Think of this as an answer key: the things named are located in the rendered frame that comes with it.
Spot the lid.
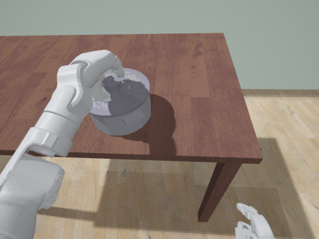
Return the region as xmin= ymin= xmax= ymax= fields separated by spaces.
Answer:
xmin=89 ymin=68 xmax=150 ymax=118

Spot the knob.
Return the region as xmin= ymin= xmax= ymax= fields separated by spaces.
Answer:
xmin=103 ymin=75 xmax=123 ymax=92

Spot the left robot hand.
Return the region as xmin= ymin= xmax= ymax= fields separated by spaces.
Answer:
xmin=73 ymin=50 xmax=125 ymax=102

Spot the left robot upper arm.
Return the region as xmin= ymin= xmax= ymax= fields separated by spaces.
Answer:
xmin=0 ymin=153 xmax=65 ymax=239

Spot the pot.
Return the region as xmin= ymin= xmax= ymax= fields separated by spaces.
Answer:
xmin=90 ymin=95 xmax=151 ymax=136

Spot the right robot hand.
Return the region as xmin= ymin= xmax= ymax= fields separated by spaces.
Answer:
xmin=235 ymin=203 xmax=274 ymax=239

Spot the robot left forearm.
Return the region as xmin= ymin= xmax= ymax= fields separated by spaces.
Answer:
xmin=0 ymin=58 xmax=99 ymax=191

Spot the table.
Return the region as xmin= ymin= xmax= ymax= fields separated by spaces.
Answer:
xmin=0 ymin=33 xmax=263 ymax=222

